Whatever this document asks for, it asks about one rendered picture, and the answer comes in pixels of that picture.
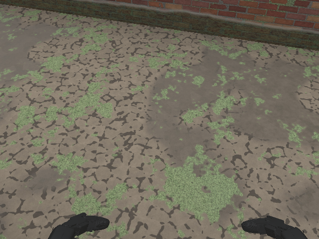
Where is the robot left hand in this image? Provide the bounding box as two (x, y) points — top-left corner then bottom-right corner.
(48, 212), (110, 239)

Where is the robot right hand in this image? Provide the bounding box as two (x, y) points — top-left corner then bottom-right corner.
(241, 215), (308, 239)

